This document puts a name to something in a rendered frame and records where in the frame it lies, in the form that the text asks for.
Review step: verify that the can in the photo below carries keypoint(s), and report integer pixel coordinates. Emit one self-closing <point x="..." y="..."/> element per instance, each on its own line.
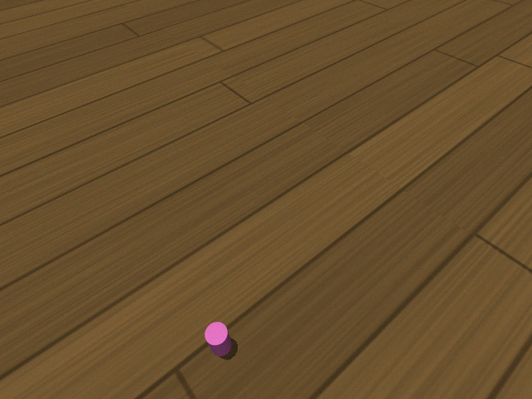
<point x="217" y="336"/>

